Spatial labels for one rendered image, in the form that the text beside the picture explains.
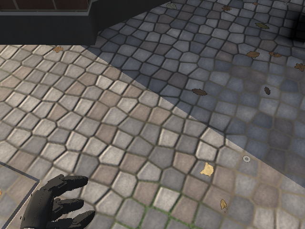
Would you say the left robot hand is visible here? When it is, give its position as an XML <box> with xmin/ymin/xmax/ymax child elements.
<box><xmin>20</xmin><ymin>174</ymin><xmax>95</xmax><ymax>229</ymax></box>

